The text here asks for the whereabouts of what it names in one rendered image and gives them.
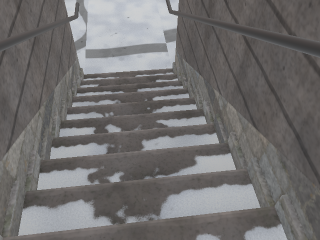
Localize stairs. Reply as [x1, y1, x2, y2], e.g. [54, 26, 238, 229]
[2, 68, 288, 240]

